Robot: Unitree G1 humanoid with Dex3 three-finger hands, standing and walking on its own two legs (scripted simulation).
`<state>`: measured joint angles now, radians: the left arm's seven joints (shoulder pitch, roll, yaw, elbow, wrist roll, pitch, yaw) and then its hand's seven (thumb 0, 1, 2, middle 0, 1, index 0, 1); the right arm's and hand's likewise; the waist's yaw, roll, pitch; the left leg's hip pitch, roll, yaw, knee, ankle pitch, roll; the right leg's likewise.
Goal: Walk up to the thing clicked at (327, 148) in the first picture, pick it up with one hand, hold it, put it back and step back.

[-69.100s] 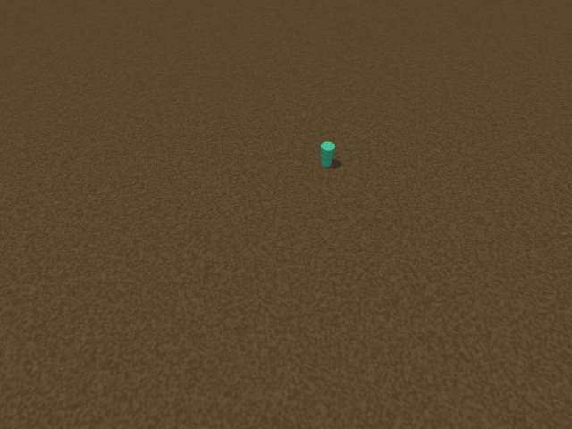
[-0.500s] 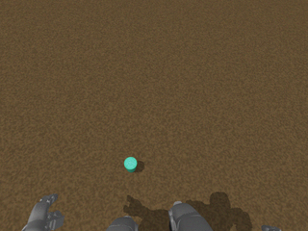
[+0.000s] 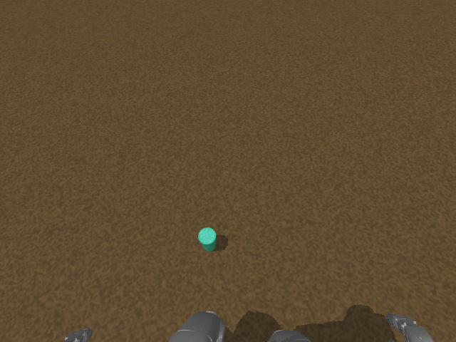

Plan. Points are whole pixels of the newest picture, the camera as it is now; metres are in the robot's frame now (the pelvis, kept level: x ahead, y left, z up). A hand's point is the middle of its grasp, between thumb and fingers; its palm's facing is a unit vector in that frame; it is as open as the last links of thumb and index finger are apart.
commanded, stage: step back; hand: left
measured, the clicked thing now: (208, 241) +0.54 +0.13 -0.70
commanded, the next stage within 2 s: none
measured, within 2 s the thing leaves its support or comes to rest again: neither
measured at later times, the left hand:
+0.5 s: hand out of the picture -0.06 +0.29 -0.16, palm faces -0.01 -0.93 -0.36, open 7.4 cm
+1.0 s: hand out of the picture -0.20 +0.25 -0.14, palm faces +0.05 -0.91 -0.41, open 7.4 cm
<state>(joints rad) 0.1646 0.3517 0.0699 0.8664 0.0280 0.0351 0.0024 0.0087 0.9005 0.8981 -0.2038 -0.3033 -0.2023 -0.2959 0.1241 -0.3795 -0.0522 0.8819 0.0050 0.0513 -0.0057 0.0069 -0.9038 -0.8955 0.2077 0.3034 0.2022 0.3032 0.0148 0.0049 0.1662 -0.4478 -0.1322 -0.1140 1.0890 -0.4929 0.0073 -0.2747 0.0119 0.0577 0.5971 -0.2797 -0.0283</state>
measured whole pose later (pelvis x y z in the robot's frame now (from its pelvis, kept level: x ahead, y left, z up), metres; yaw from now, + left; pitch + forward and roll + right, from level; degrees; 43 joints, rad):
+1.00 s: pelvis -0.33 -0.03 -0.02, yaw +5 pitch -2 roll +1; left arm 0.11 0.39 0.07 0.73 0.03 0.05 0.01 0.01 0.90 0.90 -0.20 -0.30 -0.20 -0.30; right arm 0.24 -0.37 -0.05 0.88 -0.02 0.03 -0.02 0.01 -0.90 -0.90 0.21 0.30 0.20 0.30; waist -0.01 -0.02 0.19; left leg -0.24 -0.05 -0.03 0.67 -0.39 0.00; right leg -0.43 -0.04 -0.06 0.69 -0.23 -0.03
